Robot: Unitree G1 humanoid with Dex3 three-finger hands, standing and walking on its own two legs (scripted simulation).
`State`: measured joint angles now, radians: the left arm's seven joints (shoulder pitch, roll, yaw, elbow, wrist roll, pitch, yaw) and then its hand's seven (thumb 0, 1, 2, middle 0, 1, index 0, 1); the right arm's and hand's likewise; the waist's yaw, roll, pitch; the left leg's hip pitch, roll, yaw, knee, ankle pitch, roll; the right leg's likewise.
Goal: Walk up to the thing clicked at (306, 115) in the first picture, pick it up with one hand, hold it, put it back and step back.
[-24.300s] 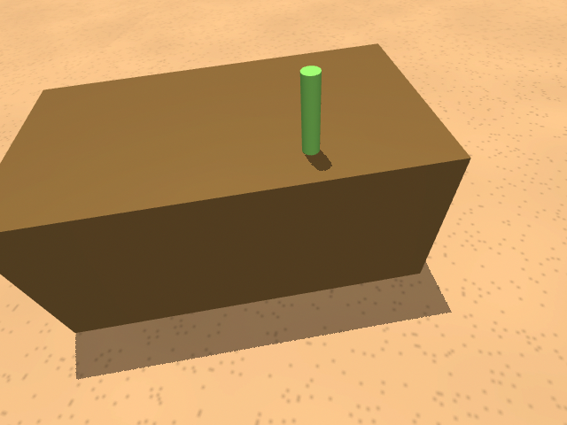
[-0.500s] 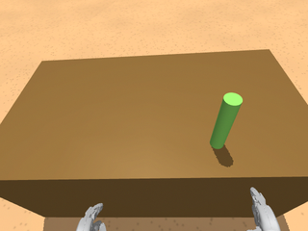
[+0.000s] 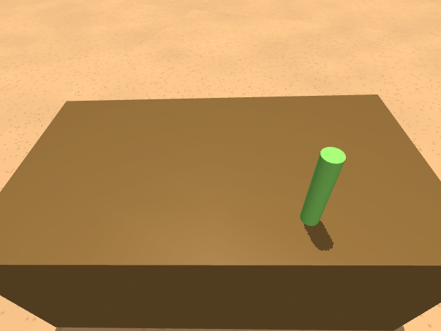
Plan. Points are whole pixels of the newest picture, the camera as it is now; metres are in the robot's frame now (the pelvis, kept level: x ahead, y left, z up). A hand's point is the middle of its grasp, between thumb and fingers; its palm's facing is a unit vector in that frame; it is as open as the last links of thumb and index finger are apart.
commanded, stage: home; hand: right
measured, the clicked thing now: (319, 190) +0.46 -0.20 -0.06
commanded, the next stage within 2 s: stand in 1.56 s
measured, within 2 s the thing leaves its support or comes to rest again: neither
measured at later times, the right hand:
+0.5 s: hand out of the picture +0.06 -0.25 -0.15, palm faces -0.04 +0.93 -0.36, open 17.3 cm
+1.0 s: hand out of the picture +0.08 -0.25 -0.15, palm faces -0.02 +0.93 -0.37, open 17.3 cm
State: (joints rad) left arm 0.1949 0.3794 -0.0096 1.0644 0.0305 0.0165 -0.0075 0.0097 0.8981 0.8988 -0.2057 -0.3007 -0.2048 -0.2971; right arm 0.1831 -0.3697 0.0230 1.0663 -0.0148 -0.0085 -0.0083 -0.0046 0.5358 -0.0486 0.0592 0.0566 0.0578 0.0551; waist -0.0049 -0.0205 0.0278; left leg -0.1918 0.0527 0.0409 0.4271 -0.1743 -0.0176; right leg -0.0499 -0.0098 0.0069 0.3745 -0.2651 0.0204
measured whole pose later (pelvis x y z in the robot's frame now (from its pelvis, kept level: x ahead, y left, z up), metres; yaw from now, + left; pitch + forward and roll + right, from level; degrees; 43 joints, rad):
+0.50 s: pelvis +0.00 +0.01 +0.00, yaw +1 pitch -3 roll -1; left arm 0.19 0.36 -0.01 1.13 0.03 0.01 -0.01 0.01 0.90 0.90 -0.21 -0.30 -0.21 -0.30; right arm 0.14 -0.35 0.02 1.12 -0.01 -0.01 0.00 0.00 0.51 -0.06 0.06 0.06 0.06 0.06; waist 0.00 -0.01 0.05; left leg -0.19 0.04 0.04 0.37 -0.13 -0.01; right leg -0.05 -0.02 0.00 0.33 -0.23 0.03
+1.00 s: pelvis +0.00 +0.01 +0.00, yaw +0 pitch -3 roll -1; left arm 0.14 0.35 0.00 1.11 0.02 0.00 0.00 0.01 0.90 0.90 -0.21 -0.30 -0.21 -0.30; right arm 0.12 -0.35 0.01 1.12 -0.01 -0.01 0.00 0.00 0.51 -0.06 0.06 0.06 0.06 0.06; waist -0.01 -0.01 0.04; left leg -0.17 0.03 0.04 0.37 -0.14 -0.01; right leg -0.02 -0.03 0.00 0.30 -0.23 0.03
